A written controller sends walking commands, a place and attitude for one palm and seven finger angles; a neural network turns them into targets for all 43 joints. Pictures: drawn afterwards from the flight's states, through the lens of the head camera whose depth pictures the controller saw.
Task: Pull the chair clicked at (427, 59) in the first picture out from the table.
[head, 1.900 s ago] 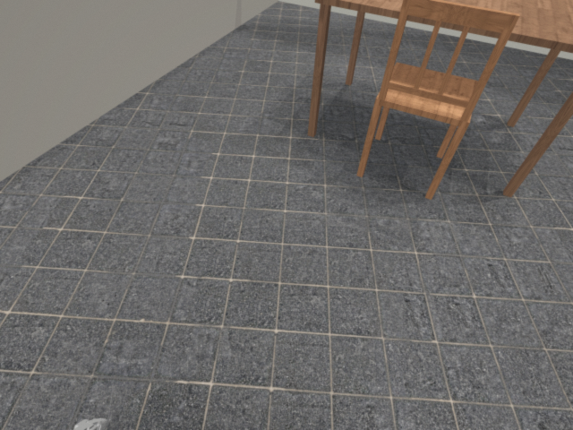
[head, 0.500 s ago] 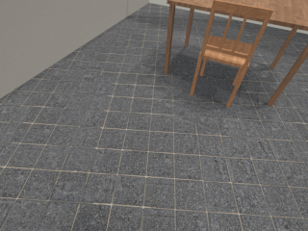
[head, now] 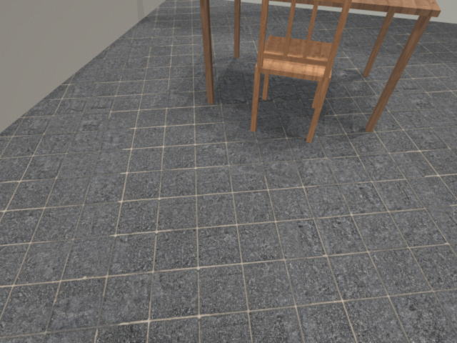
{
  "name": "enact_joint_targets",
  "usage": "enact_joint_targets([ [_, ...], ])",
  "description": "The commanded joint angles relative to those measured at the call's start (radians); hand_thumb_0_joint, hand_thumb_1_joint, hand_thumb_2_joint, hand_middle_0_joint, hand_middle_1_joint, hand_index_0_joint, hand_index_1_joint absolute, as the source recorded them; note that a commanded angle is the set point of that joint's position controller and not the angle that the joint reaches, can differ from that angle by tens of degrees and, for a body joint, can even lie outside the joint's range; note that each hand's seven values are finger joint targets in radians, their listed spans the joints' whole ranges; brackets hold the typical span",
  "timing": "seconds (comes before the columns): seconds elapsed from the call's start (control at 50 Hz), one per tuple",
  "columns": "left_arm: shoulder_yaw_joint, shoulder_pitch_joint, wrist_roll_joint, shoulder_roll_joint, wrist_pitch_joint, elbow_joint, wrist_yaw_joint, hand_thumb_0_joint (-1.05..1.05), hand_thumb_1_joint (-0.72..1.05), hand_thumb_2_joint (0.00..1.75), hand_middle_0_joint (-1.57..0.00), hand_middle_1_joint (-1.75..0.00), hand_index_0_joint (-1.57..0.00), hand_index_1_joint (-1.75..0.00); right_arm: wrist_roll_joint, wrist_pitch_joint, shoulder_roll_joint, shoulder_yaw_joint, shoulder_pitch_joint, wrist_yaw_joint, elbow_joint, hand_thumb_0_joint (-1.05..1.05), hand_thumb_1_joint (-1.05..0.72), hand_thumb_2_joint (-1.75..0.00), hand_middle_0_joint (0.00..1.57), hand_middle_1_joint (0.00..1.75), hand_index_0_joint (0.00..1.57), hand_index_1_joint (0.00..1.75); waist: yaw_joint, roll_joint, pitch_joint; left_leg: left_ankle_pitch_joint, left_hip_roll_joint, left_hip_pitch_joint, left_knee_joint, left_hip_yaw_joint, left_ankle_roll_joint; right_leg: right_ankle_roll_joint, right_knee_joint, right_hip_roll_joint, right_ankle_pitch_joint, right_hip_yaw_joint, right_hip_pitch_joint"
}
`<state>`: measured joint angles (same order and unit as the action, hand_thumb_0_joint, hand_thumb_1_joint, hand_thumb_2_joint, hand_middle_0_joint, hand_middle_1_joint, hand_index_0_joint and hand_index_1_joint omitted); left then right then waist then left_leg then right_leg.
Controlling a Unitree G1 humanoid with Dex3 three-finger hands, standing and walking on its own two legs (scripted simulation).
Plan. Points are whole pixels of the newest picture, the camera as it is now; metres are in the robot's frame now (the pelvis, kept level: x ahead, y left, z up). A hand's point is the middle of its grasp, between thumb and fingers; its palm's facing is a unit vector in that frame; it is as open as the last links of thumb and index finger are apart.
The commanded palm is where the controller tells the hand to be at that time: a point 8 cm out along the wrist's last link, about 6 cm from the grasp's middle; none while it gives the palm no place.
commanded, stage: walk to a spot facing it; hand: left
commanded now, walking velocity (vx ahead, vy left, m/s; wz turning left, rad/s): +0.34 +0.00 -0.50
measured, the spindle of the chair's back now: (289, 28) +1.45 -0.18 -0.08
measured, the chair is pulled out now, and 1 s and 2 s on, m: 0.00 0.00 0.00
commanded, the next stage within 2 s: turn to face it in 1.58 s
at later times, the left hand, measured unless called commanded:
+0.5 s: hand (129, 315) +0.20 +0.24 -0.18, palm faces -0.12 -0.98 -0.18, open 7.4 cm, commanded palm none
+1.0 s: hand (232, 165) +0.63 +0.04 -0.16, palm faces -0.54 -0.83 -0.16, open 7.4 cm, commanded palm none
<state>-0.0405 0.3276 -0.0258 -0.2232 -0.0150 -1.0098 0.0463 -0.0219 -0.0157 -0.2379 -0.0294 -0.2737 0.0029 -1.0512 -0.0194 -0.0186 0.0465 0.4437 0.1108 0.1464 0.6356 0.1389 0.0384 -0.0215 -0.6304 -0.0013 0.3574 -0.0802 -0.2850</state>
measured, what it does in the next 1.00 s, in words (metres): walks ahead, turning right: left foot, then right foot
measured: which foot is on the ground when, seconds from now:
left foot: down 0.00-0.00, up 0.02-0.42, down 0.44-0.98, up 1.00-1.00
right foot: down 0.00-0.44, up 0.46-0.98, down 1.00-1.00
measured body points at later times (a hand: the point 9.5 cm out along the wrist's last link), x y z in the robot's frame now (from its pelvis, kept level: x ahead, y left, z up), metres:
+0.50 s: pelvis +0.20 +0.04 +0.00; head +0.25 +0.07 +0.44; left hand +0.21 +0.29 -0.17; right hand +0.30 -0.21 -0.12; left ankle +0.29 +0.13 -0.72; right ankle +0.02 -0.07 -0.66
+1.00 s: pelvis +0.41 -0.03 +0.00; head +0.45 -0.05 +0.44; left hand +0.65 +0.09 -0.14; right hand +0.18 -0.15 -0.14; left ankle +0.30 +0.13 -0.71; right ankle +0.44 -0.15 -0.73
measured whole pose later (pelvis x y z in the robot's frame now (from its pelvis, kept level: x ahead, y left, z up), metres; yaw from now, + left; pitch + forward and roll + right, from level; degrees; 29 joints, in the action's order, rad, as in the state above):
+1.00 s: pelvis +0.41 -0.03 +0.00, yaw -27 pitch +0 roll +0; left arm -0.06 0.03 -0.04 -0.19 0.01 -0.93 0.04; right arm -0.02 -0.05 -0.14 -0.03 -0.52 0.01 -1.13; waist 0.08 0.01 0.10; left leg 0.50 0.17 -0.01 0.62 0.37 0.06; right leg -0.08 -0.60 0.03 0.18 -0.17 -0.43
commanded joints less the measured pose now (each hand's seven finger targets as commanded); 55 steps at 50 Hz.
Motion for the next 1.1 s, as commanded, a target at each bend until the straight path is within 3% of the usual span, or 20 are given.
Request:
enact_joint_targets([
  [0.0, -0.062, 0.292, 0.016, -0.246, 0.060, -0.002, -0.050, 0.00, 0.90, 0.90, -0.20, -0.30, -0.20, -0.30, 0.008, -0.040, -0.126, -0.026, 0.242, 0.000, 0.183, 0.00, -0.90, -0.90, 0.20, 0.30, 0.20, 0.30, -0.145, 0.219, 0.001, 0.099, -0.016, 0.624, 0.573, -0.119, -0.019, -0.234, 0.432, 0.386, -0.063, 0.724, 0.337],
  [0.08, -0.036, 0.099, 0.003, -0.139, 0.072, 0.043, -0.056, 0.00, 0.90, 0.90, -0.20, -0.30, -0.20, -0.30, -0.003, -0.029, -0.073, -0.037, 0.153, -0.011, 0.131, 0.00, -0.90, -0.90, 0.20, 0.30, 0.20, 0.30, -0.010, 0.059, 0.042, -0.126, 0.035, 0.539, 0.507, -0.122, 0.011, -0.197, 0.427, 0.279, -0.106, 0.463, 0.165],
  [0.16, -0.035, 0.132, 0.004, -0.119, 0.091, 0.016, -0.054, 0.00, 0.90, 0.90, -0.20, -0.30, -0.20, -0.30, -0.001, -0.017, -0.034, -0.039, 0.148, -0.020, 0.142, 0.00, -0.90, -0.90, 0.20, 0.30, 0.20, 0.30, 0.001, 0.092, 0.025, -0.234, 0.021, 0.552, 0.420, -0.093, 0.030, -0.170, 0.416, 0.212, -0.297, 0.338, 0.186],
  [0.32, -0.044, 0.121, -0.002, -0.130, 0.082, 0.003, -0.065, 0.00, 0.90, 0.90, -0.20, -0.30, -0.20, -0.30, 0.010, -0.042, -0.011, -0.032, 0.264, -0.031, 0.211, 0.00, -0.90, -0.90, 0.20, 0.30, 0.20, 0.30, -0.026, 0.155, 0.049, -0.251, -0.032, 0.367, 0.075, -0.047, -0.001, -0.133, 0.354, 0.190, -0.469, 0.305, 0.181],
  [0.38, -0.060, 0.057, 0.004, -0.146, 0.080, 0.015, -0.064, 0.00, 0.90, 0.90, -0.20, -0.30, -0.20, -0.30, 0.005, -0.056, -0.068, -0.048, 0.026, -0.007, 0.141, 0.00, -0.90, -0.90, 0.20, 0.30, 0.20, 0.30, 0.086, 0.106, -0.057, -0.286, -0.073, 0.008, -0.110, -0.037, -0.027, -0.090, 0.093, 0.128, -0.599, 0.255, 0.118],
  [0.4, -0.060, 0.072, 0.013, -0.107, 0.079, 0.027, -0.057, 0.00, 0.90, 0.90, -0.20, -0.30, -0.20, -0.30, -0.006, -0.060, -0.151, -0.067, -0.143, 0.009, 0.097, 0.00, -0.90, -0.90, 0.20, 0.30, 0.20, 0.30, 0.145, -0.022, -0.181, -0.279, 0.045, -0.249, -0.137, -0.152, -0.055, -0.058, -0.144, 0.068, -0.444, 0.208, -0.003],
  [0.42, -0.054, 0.137, 0.024, -0.042, 0.074, 0.042, -0.042, 0.00, 0.90, 0.90, -0.20, -0.30, -0.20, -0.30, -0.019, -0.063, -0.265, -0.090, -0.245, 0.014, 0.073, 0.00, -0.90, -0.90, 0.20, 0.30, 0.20, 0.30, 0.143, -0.340, -0.281, -0.271, 0.363, -0.425, -0.247, -0.568, -0.160, -0.007, -0.513, -0.076, 0.167, 0.073, -0.245],
  [0.44, -0.050, 0.094, 0.014, -0.060, 0.076, 0.057, -0.044, 0.00, 0.90, 0.90, -0.20, -0.30, -0.20, -0.30, -0.007, -0.051, -0.236, -0.074, -0.206, 0.015, 0.078, 0.00, -0.90, -0.90, 0.20, 0.30, 0.20, 0.30, 0.126, -0.294, -0.264, -0.087, 0.425, -0.318, -0.371, -0.679, -0.199, -0.019, -0.690, -0.042, 0.221, 0.147, -0.306],
  [0.5, -0.049, -0.045, -0.005, -0.038, 0.058, 0.068, -0.017, 0.00, 0.90, 0.90, -0.20, -0.30, -0.20, -0.30, -0.006, -0.068, -0.063, -0.033, -0.033, 0.017, 0.101, 0.00, -0.90, -0.90, 0.20, 0.30, 0.20, 0.30, 0.053, -0.123, 0.015, -0.111, 0.304, 0.019, -0.423, -0.393, -0.145, -0.004, -0.724, 0.090, -0.019, 0.127, -0.348],
  [0.56, -0.046, -0.001, -0.008, -0.003, 0.019, 0.056, -0.011, 0.00, 0.90, 0.90, -0.20, -0.30, -0.20, -0.30, -0.001, -0.084, -0.033, -0.028, -0.021, 0.023, 0.088, 0.00, -0.90, -0.90, 0.20, 0.30, 0.20, 0.30, 0.003, -0.115, -0.028, -0.316, 0.237, 0.050, -0.411, -0.151, -0.129, 0.020, -0.649, 0.105, -0.089, 0.099, -0.297],
  [0.72, -0.036, -0.202, -0.016, 0.011, 0.000, 0.124, 0.004, 0.00, 0.90, 0.90, -0.20, -0.30, -0.20, -0.30, 0.002, -0.089, -0.044, -0.032, -0.148, 0.025, 0.031, 0.00, -0.90, -0.90, 0.20, 0.30, 0.20, 0.30, 0.032, -0.081, 0.037, -0.499, 0.218, -0.122, -0.438, 0.012, -0.135, 0.050, -0.395, 0.128, -0.242, 0.031, -0.456],
  [0.84, -0.022, -0.373, -0.006, 0.015, 0.016, 0.165, 0.005, 0.00, 0.90, 0.90, -0.20, -0.30, -0.20, -0.30, -0.010, -0.070, -0.063, -0.033, -0.235, 0.021, -0.014, 0.00, -0.90, -0.90, 0.20, 0.30, 0.20, 0.30, 0.091, -0.101, 0.083, -0.650, 0.241, -0.184, -0.387, 0.096, -0.136, 0.002, -0.084, 0.084, -0.187, -0.043, -0.335],
  [0.88, -0.022, -0.347, -0.006, -0.001, 0.023, 0.159, 0.000, 0.00, 0.90, 0.90, -0.20, -0.30, -0.20, -0.30, -0.010, -0.065, -0.078, -0.037, -0.245, 0.019, -0.021, 0.00, -0.90, -0.90, 0.20, 0.30, 0.20, 0.30, 0.073, -0.118, 0.056, -0.852, 0.247, -0.213, -0.304, 0.130, -0.126, -0.028, -0.044, 0.040, -0.123, -0.082, -0.258],
  [0.92, -0.034, -0.197, -0.008, -0.030, 0.037, 0.113, -0.006, 0.00, 0.90, 0.90, -0.20, -0.30, -0.20, -0.30, -0.004, -0.061, -0.103, -0.038, -0.216, 0.020, -0.012, 0.00, -0.90, -0.90, 0.20, 0.30, 0.20, 0.30, -0.003, -0.128, -0.035, -1.070, 0.233, -0.195, -0.087, 0.164, -0.100, -0.063, 0.029, -0.016, -0.103, -0.115, -0.035],
  [0.94, -0.049, -0.049, -0.011, -0.072, 0.050, 0.066, -0.011, 0.00, 0.90, 0.90, -0.20, -0.30, -0.20, -0.30, 0.002, -0.060, -0.107, -0.035, -0.195, 0.015, -0.001, 0.00, -0.90, -0.90, 0.20, 0.30, 0.20, 0.30, -0.076, -0.094, -0.123, -1.006, 0.201, -0.071, 0.125, 0.192, -0.062, -0.081, 0.094, -0.025, -0.181, -0.116, 0.221],
  [0.96, -0.077, 0.084, -0.012, -0.190, 0.062, 0.032, -0.024, 0.00, 0.90, 0.90, -0.20, -0.30, -0.20, -0.30, 0.019, -0.061, -0.059, -0.027, -0.213, 0.001, 0.023, 0.00, -0.90, -0.90, 0.20, 0.30, 0.20, 0.30, -0.124, 0.092, -0.254, -0.558, 0.128, 0.233, 0.429, 0.197, -0.018, -0.165, 0.130, 0.212, -0.191, 0.171, 0.543],
  [0.98, -0.092, 0.168, 0.010, -0.277, 0.063, 0.015, -0.037, 0.00, 0.90, 0.90, -0.20, -0.30, -0.20, -0.30, 0.026, -0.064, -0.014, -0.020, -0.177, 0.009, 0.072, 0.00, -0.90, -0.90, 0.20, 0.30, 0.20, 0.30, -0.124, 0.212, -0.321, 0.147, -0.026, 0.491, 0.766, 0.088, 0.022, -0.293, 0.240, 0.479, -0.428, 0.636, 0.650],
  [1.0, -0.096, 0.128, 0.022, -0.281, 0.054, 0.021, -0.046, 0.00, 0.90, 0.90, -0.20, -0.30, -0.20, -0.30, 0.023, -0.060, -0.040, -0.029, -0.088, 0.013, 0.080, 0.00, -0.90, -0.90, 0.20, 0.30, 0.20, 0.30, -0.126, 0.118, -0.285, 0.098, 0.018, 0.522, 0.820, -0.067, -0.005, -0.292, 0.303, 0.463, -0.330, 0.586, 0.535],
  [1.04, -0.061, -0.032, 0.021, -0.164, 0.060, 0.046, -0.051, 0.00, 0.90, 0.90, -0.20, -0.30, -0.20, -0.30, 0.005, -0.048, -0.021, -0.035, -0.042, 0.010, 0.075, 0.00, -0.90, -0.90, 0.20, 0.30, 0.20, 0.30, -0.034, 0.021, -0.072, -0.078, 0.088, 0.517, 0.733, -0.111, -0.003, -0.208, 0.341, 0.355, -0.303, 0.375, 0.253],
  [1.08, -0.047, -0.106, 0.010, -0.106, 0.077, 0.052, -0.056, 0.00, 0.90, 0.90, -0.20, -0.30, -0.20, -0.30, -0.006, -0.023, 0.013, -0.033, -0.129, 0.007, 0.036, 0.00, -0.90, -0.90, 0.20, 0.30, 0.20, 0.30, 0.044, 0.066, -0.037, -0.125, 0.094, 0.406, 0.612, -0.096, 0.006, -0.168, 0.382, 0.282, -0.320, 0.226, 0.084],
])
